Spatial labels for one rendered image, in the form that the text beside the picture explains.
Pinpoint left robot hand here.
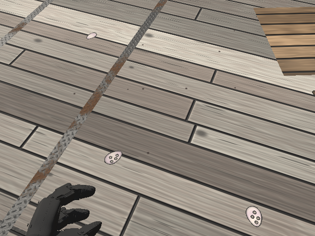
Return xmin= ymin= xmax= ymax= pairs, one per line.
xmin=26 ymin=183 xmax=102 ymax=236

